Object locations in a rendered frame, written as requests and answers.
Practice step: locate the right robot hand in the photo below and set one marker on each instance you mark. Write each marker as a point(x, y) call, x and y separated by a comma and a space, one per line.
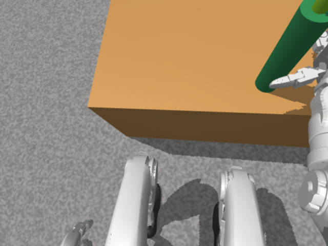
point(307, 75)

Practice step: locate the left robot hand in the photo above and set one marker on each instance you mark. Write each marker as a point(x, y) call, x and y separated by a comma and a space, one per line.
point(73, 238)

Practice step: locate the left robot foot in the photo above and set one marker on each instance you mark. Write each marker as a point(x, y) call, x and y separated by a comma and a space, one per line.
point(151, 231)

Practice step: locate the bottle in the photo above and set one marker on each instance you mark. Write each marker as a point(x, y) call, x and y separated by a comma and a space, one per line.
point(307, 25)

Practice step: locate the right robot arm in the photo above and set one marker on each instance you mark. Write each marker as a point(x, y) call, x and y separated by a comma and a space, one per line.
point(313, 193)

